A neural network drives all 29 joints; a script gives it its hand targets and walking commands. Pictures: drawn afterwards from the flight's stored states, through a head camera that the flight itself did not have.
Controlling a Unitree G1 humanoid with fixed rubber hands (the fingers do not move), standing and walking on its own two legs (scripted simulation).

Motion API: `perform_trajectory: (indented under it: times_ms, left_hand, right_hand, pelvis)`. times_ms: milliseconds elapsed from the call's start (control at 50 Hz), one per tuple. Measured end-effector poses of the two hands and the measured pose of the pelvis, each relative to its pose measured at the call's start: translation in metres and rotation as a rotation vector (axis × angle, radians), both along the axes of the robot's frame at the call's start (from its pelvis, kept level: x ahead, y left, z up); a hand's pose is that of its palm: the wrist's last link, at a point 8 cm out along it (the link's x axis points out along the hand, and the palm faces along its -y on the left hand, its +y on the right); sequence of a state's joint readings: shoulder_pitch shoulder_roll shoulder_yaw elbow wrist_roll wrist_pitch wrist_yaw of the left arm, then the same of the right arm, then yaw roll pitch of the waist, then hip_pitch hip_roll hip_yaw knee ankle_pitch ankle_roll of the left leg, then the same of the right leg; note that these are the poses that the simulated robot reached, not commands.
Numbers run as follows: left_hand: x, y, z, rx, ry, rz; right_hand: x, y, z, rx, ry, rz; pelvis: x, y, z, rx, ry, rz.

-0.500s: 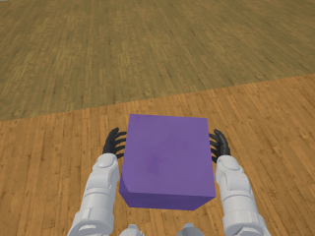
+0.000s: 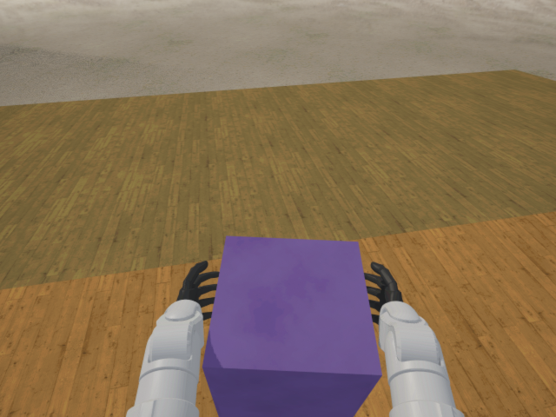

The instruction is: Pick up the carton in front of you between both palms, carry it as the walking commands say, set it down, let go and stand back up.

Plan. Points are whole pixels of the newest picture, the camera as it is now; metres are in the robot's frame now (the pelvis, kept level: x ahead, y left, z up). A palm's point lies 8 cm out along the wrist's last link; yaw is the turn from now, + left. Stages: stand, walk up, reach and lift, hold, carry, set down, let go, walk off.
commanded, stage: reach and lift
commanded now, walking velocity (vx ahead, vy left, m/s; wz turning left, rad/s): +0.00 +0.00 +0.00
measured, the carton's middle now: (287, 334) +0.29 +0.00 -0.04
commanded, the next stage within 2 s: hold in 0.92 s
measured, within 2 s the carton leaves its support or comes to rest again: neither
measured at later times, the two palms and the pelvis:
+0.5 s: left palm (189, 303) +0.30 +0.15 +0.03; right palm (390, 305) +0.30 -0.15 +0.03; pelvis +0.00 +0.00 +0.00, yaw +0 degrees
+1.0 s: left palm (187, 299) +0.30 +0.15 +0.05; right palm (393, 302) +0.30 -0.15 +0.05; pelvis +0.01 +0.00 +0.01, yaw +0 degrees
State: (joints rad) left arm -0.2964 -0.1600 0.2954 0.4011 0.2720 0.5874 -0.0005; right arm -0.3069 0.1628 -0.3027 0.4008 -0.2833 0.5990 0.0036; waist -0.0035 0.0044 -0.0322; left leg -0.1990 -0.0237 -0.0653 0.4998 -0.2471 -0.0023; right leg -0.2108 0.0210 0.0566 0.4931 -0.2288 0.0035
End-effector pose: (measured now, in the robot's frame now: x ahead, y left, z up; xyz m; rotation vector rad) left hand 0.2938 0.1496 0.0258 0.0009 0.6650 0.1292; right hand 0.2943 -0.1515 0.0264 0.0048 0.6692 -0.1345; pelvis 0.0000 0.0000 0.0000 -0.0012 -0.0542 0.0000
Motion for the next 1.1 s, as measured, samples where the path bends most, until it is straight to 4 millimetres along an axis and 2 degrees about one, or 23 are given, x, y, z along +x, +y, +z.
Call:
perform_trajectory:
  times_ms: [240, 720, 940, 1100]
  left_hand:
    - [0.0, -0.002, 0.002, -0.006, 0.001, 0.003]
    - [0.007, 0.0, 0.013, 0.025, 0.004, -0.024]
    - [0.005, 0.0, 0.018, 0.024, 0.0, -0.025]
    - [-0.004, 0.0, 0.032, 0.024, -0.03, -0.021]
  right_hand:
    - [0.0, -0.002, 0.002, 0.006, 0.0, -0.004]
    - [0.006, 0.0, 0.013, -0.024, 0.002, 0.017]
    - [0.003, 0.0, 0.018, -0.025, -0.002, 0.017]
    - [-0.005, 0.001, 0.032, -0.027, -0.032, 0.019]
  pelvis:
    - [-0.011, -0.001, 0.0, 0.001, -0.024, -0.002]
    - [0.011, 0.001, 0.008, 0.0, -0.04, -0.001]
    - [0.01, 0.001, 0.008, 0.0, -0.052, -0.003]
    - [0.008, 0.001, 0.009, 0.0, -0.074, -0.004]
